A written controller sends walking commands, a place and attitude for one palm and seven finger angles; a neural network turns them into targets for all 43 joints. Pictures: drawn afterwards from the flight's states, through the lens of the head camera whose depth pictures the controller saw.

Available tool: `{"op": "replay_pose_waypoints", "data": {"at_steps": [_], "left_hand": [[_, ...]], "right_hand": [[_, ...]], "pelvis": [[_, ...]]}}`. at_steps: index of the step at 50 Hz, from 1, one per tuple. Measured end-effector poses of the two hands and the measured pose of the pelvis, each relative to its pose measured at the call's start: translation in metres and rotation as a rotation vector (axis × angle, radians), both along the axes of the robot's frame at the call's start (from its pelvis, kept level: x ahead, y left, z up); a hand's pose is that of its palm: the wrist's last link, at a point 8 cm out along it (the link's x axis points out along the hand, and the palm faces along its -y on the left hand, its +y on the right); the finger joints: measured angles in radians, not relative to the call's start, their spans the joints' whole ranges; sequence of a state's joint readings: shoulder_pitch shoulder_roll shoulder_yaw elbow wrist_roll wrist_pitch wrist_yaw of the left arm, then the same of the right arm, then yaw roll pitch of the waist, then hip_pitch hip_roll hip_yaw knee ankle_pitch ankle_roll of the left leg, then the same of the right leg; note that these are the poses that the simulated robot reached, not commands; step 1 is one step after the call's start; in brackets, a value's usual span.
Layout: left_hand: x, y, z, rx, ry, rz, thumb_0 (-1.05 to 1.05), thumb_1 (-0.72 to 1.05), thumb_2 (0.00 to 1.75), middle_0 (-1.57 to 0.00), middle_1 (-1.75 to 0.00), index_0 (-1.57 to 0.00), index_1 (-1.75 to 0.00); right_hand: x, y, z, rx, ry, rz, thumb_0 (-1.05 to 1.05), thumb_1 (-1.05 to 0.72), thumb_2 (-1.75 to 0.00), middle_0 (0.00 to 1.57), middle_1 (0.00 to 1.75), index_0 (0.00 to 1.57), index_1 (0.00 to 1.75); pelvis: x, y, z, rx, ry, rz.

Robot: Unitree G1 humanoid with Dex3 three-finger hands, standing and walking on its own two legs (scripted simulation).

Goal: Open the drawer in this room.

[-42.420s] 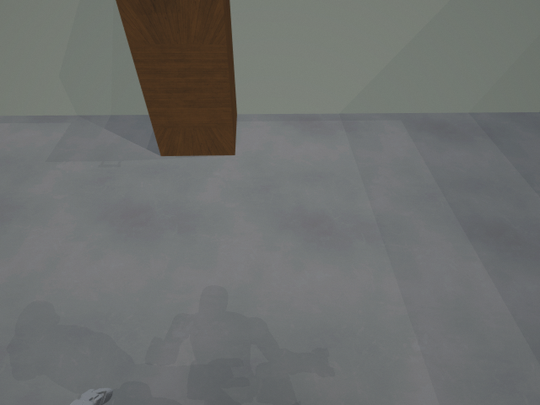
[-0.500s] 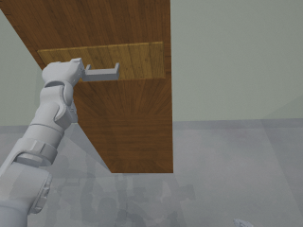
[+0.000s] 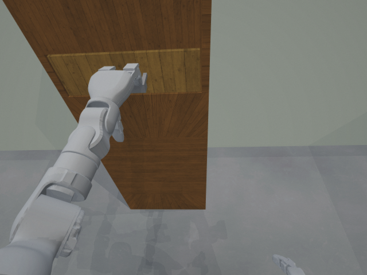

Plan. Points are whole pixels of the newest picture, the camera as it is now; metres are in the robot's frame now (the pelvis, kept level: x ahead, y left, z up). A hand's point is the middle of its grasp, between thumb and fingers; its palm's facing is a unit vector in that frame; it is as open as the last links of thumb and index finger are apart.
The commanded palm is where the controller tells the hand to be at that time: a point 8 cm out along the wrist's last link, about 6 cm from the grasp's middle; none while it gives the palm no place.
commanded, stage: lower the fingers behind the handle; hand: left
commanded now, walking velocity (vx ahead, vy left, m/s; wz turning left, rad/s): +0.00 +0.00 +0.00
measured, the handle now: (125, 81) +0.55 +0.18 +0.14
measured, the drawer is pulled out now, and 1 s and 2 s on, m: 0.00 0.00 0.00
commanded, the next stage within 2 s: lift the fingers back up to retry in 0.64 s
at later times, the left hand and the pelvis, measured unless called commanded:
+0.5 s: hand (120, 103) +0.45 +0.17 +0.15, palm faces +0.07 +0.00 -1.00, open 14.0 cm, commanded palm +0.42 +0.19 +0.18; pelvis -0.02 -0.01 +0.00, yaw -1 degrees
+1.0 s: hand (114, 103) +0.44 +0.18 +0.15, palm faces +0.06 +0.00 -1.00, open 13.9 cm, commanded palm +0.42 +0.19 +0.21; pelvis +0.00 +0.00 +0.00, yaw -1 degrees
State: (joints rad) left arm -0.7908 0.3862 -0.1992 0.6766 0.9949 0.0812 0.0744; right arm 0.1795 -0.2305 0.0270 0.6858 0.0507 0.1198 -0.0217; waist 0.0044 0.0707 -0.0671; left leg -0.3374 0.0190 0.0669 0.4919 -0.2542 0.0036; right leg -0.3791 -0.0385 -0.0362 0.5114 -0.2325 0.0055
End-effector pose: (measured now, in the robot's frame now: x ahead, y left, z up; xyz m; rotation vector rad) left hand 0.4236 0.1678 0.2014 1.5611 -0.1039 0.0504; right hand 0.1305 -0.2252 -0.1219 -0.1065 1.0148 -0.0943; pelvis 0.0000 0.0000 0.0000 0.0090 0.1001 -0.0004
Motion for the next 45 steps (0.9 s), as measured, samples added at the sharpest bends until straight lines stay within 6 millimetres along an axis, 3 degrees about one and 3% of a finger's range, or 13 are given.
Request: {"op": "replay_pose_waypoints", "data": {"at_steps": [5, 17, 22, 30, 45], "left_hand": [[0.003, -0.002, 0.003, 0.004, 0.036, 0.031, 0.00, -0.49, 0.30, -0.44, -1.34, -0.32, -1.22], [0.002, 0.000, 0.003, 0.000, 0.042, 0.011, 0.00, -0.49, 0.30, -0.41, -1.36, -0.30, -1.21], [0.001, 0.000, 0.001, 0.003, 0.027, 0.009, 0.00, -0.49, 0.30, -0.40, -1.36, -0.29, -1.21], [0.000, -0.002, 0.001, 0.012, 0.030, 0.019, 0.00, -0.49, 0.30, -0.40, -1.34, -0.27, -1.21], [-0.002, 0.003, 0.001, 0.006, 0.040, 0.001, 0.00, -0.49, 0.30, -0.38, -1.31, -0.28, -1.19]], "right_hand": [[-0.015, -0.004, -0.002, -0.011, 0.012, -0.028, 0.01, -0.91, -0.90, 0.20, 0.30, 0.21, 0.30], [-0.055, -0.052, 0.004, -0.129, 0.046, -0.091, 0.01, -0.91, -0.90, 0.20, 0.30, 0.21, 0.30], [-0.063, -0.062, 0.005, -0.148, 0.053, -0.106, 0.01, -0.91, -0.90, 0.20, 0.30, 0.20, 0.30], [-0.059, -0.053, 0.003, -0.119, 0.033, -0.106, 0.01, -0.91, -0.90, 0.20, 0.30, 0.20, 0.30], [-0.031, -0.029, 0.005, -0.070, -0.021, -0.078, 0.01, -0.91, -0.90, 0.20, 0.30, 0.21, 0.30]], "pelvis": [[-0.005, -0.003, 0.000, 0.004, -0.011, -0.005], [-0.014, -0.011, -0.002, 0.006, -0.007, -0.011], [-0.016, -0.013, -0.003, 0.006, -0.001, -0.013], [-0.016, -0.013, -0.003, 0.005, -0.003, -0.015], [-0.008, -0.006, -0.001, 0.004, -0.010, -0.019]]}}
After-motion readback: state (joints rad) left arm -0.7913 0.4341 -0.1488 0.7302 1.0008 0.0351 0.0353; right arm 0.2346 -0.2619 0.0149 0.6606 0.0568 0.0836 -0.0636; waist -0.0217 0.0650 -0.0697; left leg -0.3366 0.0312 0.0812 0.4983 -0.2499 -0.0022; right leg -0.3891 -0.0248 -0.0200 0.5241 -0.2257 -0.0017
